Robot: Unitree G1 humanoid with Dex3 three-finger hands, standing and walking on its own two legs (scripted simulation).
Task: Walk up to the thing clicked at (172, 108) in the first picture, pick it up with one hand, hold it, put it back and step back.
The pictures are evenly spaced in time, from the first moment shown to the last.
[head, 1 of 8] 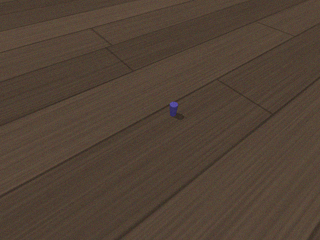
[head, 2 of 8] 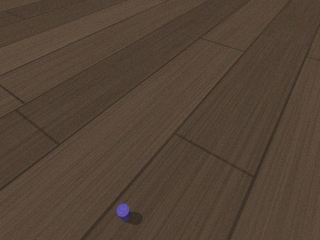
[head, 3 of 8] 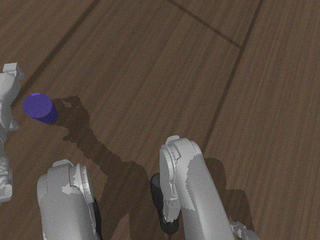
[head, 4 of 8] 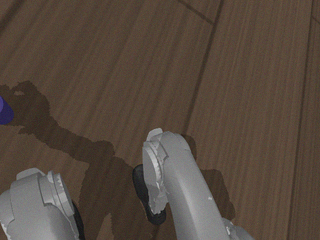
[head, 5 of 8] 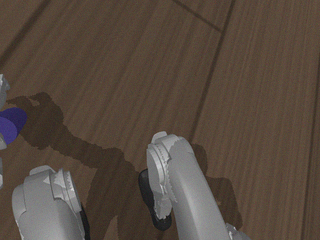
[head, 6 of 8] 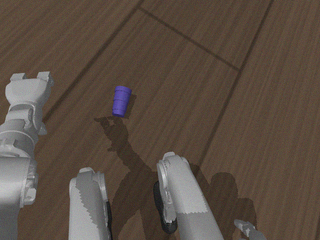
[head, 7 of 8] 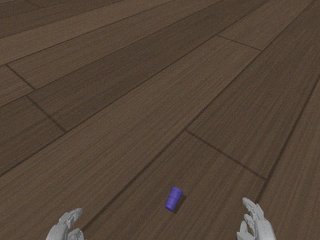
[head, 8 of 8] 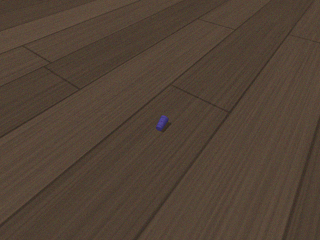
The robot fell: no
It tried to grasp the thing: yes
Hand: left
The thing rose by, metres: 0.01
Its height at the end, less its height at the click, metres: -0.03
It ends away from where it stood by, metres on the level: 0.27
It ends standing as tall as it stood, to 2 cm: no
